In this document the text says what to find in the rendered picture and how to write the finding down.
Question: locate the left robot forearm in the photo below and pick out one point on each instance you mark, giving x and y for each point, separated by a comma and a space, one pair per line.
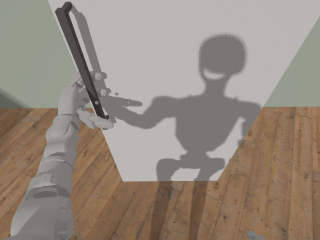
53, 178

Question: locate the fridge door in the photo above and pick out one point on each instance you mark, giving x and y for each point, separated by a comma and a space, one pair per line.
185, 79

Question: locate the left robot hand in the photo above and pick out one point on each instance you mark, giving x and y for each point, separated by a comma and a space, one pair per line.
70, 101

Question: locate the left robot upper arm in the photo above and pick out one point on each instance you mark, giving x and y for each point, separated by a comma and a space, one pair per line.
47, 218

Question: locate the handle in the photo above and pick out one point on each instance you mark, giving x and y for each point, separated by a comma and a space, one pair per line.
65, 22

